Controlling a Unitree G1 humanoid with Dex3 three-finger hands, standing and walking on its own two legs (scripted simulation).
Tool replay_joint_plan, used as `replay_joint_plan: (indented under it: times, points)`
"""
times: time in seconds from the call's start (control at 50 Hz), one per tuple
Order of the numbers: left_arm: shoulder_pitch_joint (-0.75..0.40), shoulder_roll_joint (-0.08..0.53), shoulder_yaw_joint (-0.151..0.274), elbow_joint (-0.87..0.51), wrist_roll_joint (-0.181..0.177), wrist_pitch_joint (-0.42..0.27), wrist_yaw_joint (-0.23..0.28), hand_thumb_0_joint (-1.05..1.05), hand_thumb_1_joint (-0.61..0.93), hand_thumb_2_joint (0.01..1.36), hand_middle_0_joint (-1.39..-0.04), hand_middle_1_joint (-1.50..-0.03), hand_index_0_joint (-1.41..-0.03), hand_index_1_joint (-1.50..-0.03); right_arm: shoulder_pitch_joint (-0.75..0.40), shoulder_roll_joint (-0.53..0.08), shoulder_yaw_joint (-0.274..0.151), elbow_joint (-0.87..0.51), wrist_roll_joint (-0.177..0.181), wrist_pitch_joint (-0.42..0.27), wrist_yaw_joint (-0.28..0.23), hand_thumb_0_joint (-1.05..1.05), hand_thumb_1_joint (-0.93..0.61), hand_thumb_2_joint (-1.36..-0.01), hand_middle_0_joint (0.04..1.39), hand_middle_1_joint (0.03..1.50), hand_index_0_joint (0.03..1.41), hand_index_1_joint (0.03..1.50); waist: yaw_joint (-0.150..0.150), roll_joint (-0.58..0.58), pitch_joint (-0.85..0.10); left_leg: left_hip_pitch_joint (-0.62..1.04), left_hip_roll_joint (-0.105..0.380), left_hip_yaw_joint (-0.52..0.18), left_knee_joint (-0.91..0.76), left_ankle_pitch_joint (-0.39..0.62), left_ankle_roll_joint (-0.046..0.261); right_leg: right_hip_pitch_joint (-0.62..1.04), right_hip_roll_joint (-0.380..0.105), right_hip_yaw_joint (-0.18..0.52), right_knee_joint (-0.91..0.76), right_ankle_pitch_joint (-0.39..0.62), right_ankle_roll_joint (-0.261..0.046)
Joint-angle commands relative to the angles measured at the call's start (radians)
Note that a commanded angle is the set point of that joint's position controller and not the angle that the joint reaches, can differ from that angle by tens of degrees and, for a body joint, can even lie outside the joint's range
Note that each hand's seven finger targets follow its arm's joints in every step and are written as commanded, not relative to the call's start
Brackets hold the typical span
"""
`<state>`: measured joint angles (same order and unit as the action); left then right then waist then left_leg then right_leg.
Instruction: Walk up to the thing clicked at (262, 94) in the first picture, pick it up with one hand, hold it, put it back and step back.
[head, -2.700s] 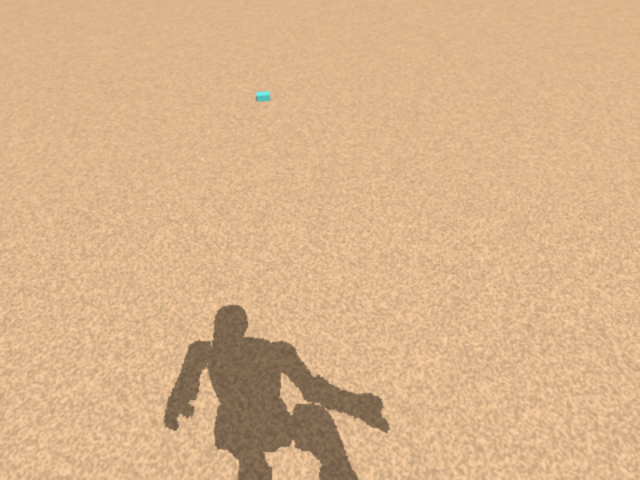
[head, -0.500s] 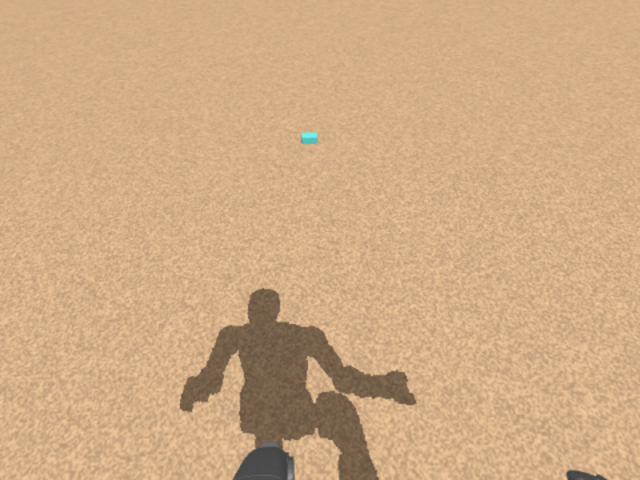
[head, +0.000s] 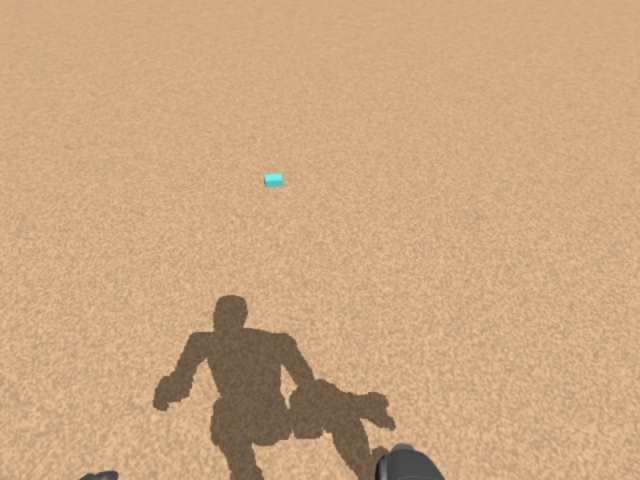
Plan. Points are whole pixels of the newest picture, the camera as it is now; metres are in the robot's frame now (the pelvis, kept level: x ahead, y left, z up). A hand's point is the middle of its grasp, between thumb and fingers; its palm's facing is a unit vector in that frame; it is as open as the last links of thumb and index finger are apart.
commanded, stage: walk up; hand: left
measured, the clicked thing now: (273, 180) +1.43 +0.20 -0.75
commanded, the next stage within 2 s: none
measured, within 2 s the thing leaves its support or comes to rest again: neither
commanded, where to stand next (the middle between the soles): +1.06 -0.01 m, yaw +1 degrees
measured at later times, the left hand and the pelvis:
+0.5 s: hand (158, 387) +0.28 +0.27 -0.15, palm faces +0.03 -0.93 -0.36, open 7.4 cm; pelvis +0.27 -0.02 -0.01, yaw +2 degrees
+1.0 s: hand (203, 233) +0.59 +0.25 -0.14, palm faces -0.06 -0.91 -0.40, open 7.4 cm; pelvis +0.50 -0.04 -0.02, yaw +0 degrees
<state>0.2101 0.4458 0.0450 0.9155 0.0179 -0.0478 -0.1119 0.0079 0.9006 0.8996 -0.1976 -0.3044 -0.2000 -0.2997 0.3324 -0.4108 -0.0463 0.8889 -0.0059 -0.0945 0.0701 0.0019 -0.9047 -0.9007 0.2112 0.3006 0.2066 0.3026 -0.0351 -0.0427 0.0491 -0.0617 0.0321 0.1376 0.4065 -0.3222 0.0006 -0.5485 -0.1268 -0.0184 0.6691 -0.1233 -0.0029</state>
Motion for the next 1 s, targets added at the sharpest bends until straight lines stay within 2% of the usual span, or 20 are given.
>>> replay_joint_plan:
  times: [0.0, 0.06, 0.08, 0.1, 0.12, 0.14, 0.22, 0.3, 0.42, 0.48, 0.5, 0.52, 0.54, 0.58, 0.64, 0.74, 0.86, 0.94, 0.96, 0.98]
  points:
    - [-0.073, 0.157, 0.063, -0.076, -0.010, -0.036, 0.012, 0.000, 0.900, 0.900, -0.200, -0.300, -0.200, -0.300, -0.071, -0.288, -0.093, -0.088, 0.006, -0.024, -0.026, 0.000, -0.900, -0.900, 0.200, 0.300, 0.200, 0.300, 0.029, 0.149, -0.017, -0.110, 0.224, -0.128, -0.102, 0.193, 0.168, 0.194, 0.037, -0.051, -0.082, 0.050, -0.023]
    - [0.124, 0.213, 0.096, -0.015, -0.009, -0.049, 0.036, 0.000, 0.900, 0.900, -0.200, -0.300, -0.200, -0.300, -0.015, -0.220, -0.066, -0.084, -0.002, -0.016, -0.034, 0.000, -0.900, -0.900, 0.200, 0.300, 0.200, 0.300, 0.130, -0.036, -0.146, -0.211, 0.121, -0.033, 0.349, 0.340, 0.096, 0.576, 0.083, -0.058, -0.160, -0.064, -0.066]
    - [0.248, 0.301, 0.126, -0.009, -0.001, -0.056, 0.053, 0.000, 0.900, 0.900, -0.200, -0.300, -0.200, -0.300, 0.032, -0.156, -0.043, -0.099, 0.000, -0.017, -0.033, 0.000, -0.900, -0.900, 0.200, 0.300, 0.200, 0.300, 0.174, -0.237, -0.236, -0.381, 0.034, -0.011, 0.655, 0.108, 0.064, 0.741, -0.116, 0.225, -0.226, -0.260, -0.107]
    - [0.263, 0.379, 0.131, -0.016, -0.017, -0.059, 0.060, 0.000, 0.900, 0.900, -0.200, -0.300, -0.200, -0.300, 0.025, -0.194, -0.052, -0.103, 0.017, -0.013, -0.037, 0.000, -0.900, -0.900, 0.200, 0.300, 0.200, 0.300, 0.173, -0.297, -0.216, -0.612, -0.068, -0.070, 0.808, -0.180, 0.033, 0.812, -0.324, 0.689, -0.420, -0.283, -0.208]
    - [0.211, 0.357, 0.121, -0.038, -0.030, -0.057, 0.065, 0.000, 0.900, 0.900, -0.200, -0.300, -0.200, -0.300, -0.052, -0.254, -0.063, -0.083, 0.007, -0.004, -0.048, 0.000, -0.900, -0.900, 0.200, 0.300, 0.200, 0.300, 0.167, -0.132, -0.150, -0.627, 0.005, -0.187, 0.880, -0.173, 0.034, 0.707, -0.336, 0.674, -0.416, -0.255, -0.252]
    - [0.141, 0.309, 0.111, -0.053, -0.038, -0.057, 0.071, 0.000, 0.900, 0.900, -0.200, -0.300, -0.200, -0.300, -0.059, -0.254, -0.062, -0.063, 0.020, -0.004, -0.045, 0.000, -0.900, -0.900, 0.200, 0.300, 0.200, 0.300, 0.135, -0.060, -0.099, -0.619, 0.037, -0.232, 0.879, -0.083, 0.037, 0.632, -0.282, 0.501, -0.397, -0.143, -0.250]
    - [0.035, 0.215, 0.079, -0.081, -0.028, -0.067, 0.075, 0.000, 0.900, 0.900, -0.200, -0.300, -0.200, -0.300, 0.029, -0.208, -0.061, -0.013, 0.008, 0.016, -0.019, 0.000, -0.900, -0.900, 0.200, 0.300, 0.200, 0.300, 0.041, -0.113, -0.025, -0.472, 0.072, -0.185, 0.664, 0.056, 0.022, 0.374, -0.118, 0.135, -0.417, 0.002, -0.188]
    - [0.033, 0.235, 0.088, -0.114, -0.015, -0.076, 0.070, 0.000, 0.900, 0.900, -0.200, -0.300, -0.200, -0.300, -0.060, -0.192, -0.068, -0.045, -0.009, 0.026, 0.005, 0.000, -0.900, -0.900, 0.200, 0.300, 0.200, 0.300, 0.057, -0.096, 0.009, -0.494, 0.084, -0.136, 0.423, 0.100, -0.017, 0.346, -0.135, 0.087, -0.476, -0.178, -0.222]
    - [0.060, 0.249, 0.087, -0.113, -0.011, -0.069, 0.064, 0.000, 0.900, 0.900, -0.200, -0.300, -0.200, -0.300, -0.158, -0.172, -0.073, -0.076, -0.011, 0.006, 0.020, 0.000, -0.900, -0.900, 0.200, 0.300, 0.200, 0.300, 0.073, -0.068, -0.010, -0.312, 0.067, -0.082, 0.177, 0.250, 0.011, 0.334, -0.131, 0.037, -0.387, -0.145, -0.186]
    - [0.041, 0.233, 0.073, -0.122, -0.006, -0.060, 0.069, 0.000, 0.900, 0.900, -0.200, -0.300, -0.200, -0.300, -0.023, -0.221, -0.096, -0.030, -0.017, 0.000, 0.006, 0.000, -0.900, -0.900, 0.200, 0.300, 0.200, 0.300, -0.018, 0.056, -0.047, -0.047, 0.014, -0.054, 0.153, 0.139, 0.045, 0.229, -0.096, -0.005, -0.151, -0.003, -0.149]
    - [0.089, 0.182, 0.052, -0.121, -0.010, -0.055, 0.072, 0.000, 0.900, 0.900, -0.200, -0.300, -0.200, -0.300, 0.097, -0.269, -0.112, -0.002, -0.030, -0.007, -0.006, 0.000, -0.900, -0.900, 0.200, 0.300, 0.200, 0.300, -0.068, 0.198, -0.117, 0.118, 0.050, -0.141, 0.085, 0.018, 0.094, 0.148, -0.022, -0.069, 0.133, 0.071, -0.113]
    - [0.126, 0.099, 0.029, -0.135, -0.027, -0.052, 0.073, 0.000, 0.900, 0.900, -0.200, -0.300, -0.200, -0.300, 0.164, -0.358, -0.134, -0.015, -0.041, -0.014, -0.023, 0.000, -0.900, -0.900, 0.200, 0.300, 0.200, 0.300, -0.081, 0.420, -0.163, 0.237, 0.302, -0.574, -0.042, -0.131, 0.172, -0.073, 0.111, -0.088, 0.452, -0.244, -0.047]
    - [0.127, 0.190, 0.052, -0.117, -0.029, -0.044, 0.087, 0.000, 0.900, 0.900, -0.200, -0.300, -0.200, -0.300, 0.124, -0.388, -0.140, -0.045, -0.001, -0.013, -0.025, 0.000, -0.900, -0.900, 0.200, 0.300, 0.200, 0.300, -0.070, 0.284, -0.163, 0.194, 0.414, -0.830, -0.175, -0.231, 0.261, -0.141, 0.139, 0.028, 0.543, -0.405, -0.055]
    - [0.104, 0.225, 0.045, -0.087, -0.025, -0.042, 0.088, 0.000, 0.900, 0.900, -0.200, -0.300, -0.200, -0.300, 0.017, -0.316, -0.114, -0.064, 0.017, -0.009, -0.034, 0.000, -0.900, -0.900, 0.200, 0.300, 0.200, 0.300, -0.018, 0.122, -0.056, 0.050, 0.343, -0.579, -0.160, -0.121, 0.225, -0.127, 0.058, 0.125, 0.558, -0.259, -0.050]
    - [0.168, 0.206, 0.050, -0.037, -0.024, -0.030, 0.068, 0.000, 0.900, 0.900, -0.200, -0.300, -0.200, -0.300, -0.057, -0.259, -0.085, -0.081, 0.013, -0.017, -0.036, 0.000, -0.900, -0.900, 0.200, 0.300, 0.200, 0.300, 0.032, 0.181, -0.013, -0.127, 0.259, -0.321, -0.175, 0.009, 0.188, -0.006, 0.004, 0.079, 0.392, -0.200, -0.022]
    - [0.063, 0.178, 0.054, -0.067, -0.003, -0.022, 0.040, 0.000, 0.900, 0.900, -0.200, -0.300, -0.200, -0.300, -0.027, -0.277, -0.090, -0.088, 0.002, -0.024, -0.031, 0.000, -0.900, -0.900, 0.200, 0.300, 0.200, 0.300, 0.005, 0.187, 0.013, -0.096, 0.257, -0.260, -0.214, -0.019, 0.238, -0.030, -0.019, 0.026, 0.173, -0.137, 0.014]
    - [-0.026, 0.147, 0.058, -0.068, -0.010, -0.032, 0.026, 0.000, 0.900, 0.900, -0.200, -0.300, -0.200, -0.300, -0.056, -0.276, -0.087, -0.097, 0.004, -0.016, -0.026, 0.000, -0.900, -0.900, 0.200, 0.300, 0.200, 0.300, 0.011, 0.160, 0.027, -0.162, 0.210, -0.165, -0.153, 0.028, 0.190, 0.130, 0.025, -0.038, -0.071, 0.019, -0.007]
    - [0.128, 0.191, 0.083, -0.018, -0.005, -0.051, 0.050, 0.000, 0.900, 0.900, -0.200, -0.300, -0.200, -0.300, -0.033, -0.224, -0.063, -0.102, 0.002, -0.002, -0.035, 0.000, -0.900, -0.900, 0.200, 0.300, 0.200, 0.300, 0.101, 0.011, -0.089, -0.241, 0.140, -0.076, 0.219, 0.199, 0.128, 0.495, 0.088, -0.062, -0.167, -0.075, -0.043]
    - [0.238, 0.258, 0.110, 0.002, 0.000, -0.060, 0.064, 0.000, 0.900, 0.900, -0.200, -0.300, -0.200, -0.300, 0.007, -0.163, -0.042, -0.107, 0.004, -0.003, -0.034, 0.000, -0.900, -0.900, 0.200, 0.300, 0.200, 0.300, 0.148, -0.188, -0.149, -0.367, 0.058, -0.026, 0.515, 0.097, 0.086, 0.629, -0.058, 0.158, -0.260, -0.246, -0.077]
    - [0.263, 0.356, 0.123, -0.018, -0.007, -0.065, 0.075, 0.000, 0.900, 0.900, -0.200, -0.300, -0.200, -0.300, 0.021, -0.158, -0.036, -0.120, 0.011, 0.000, -0.034, 0.000, -0.900, -0.900, 0.200, 0.300, 0.200, 0.300, 0.148, -0.290, -0.140, -0.608, -0.065, -0.053, 0.704, -0.185, 0.039, 0.713, -0.302, 0.632, -0.438, -0.369, -0.179]
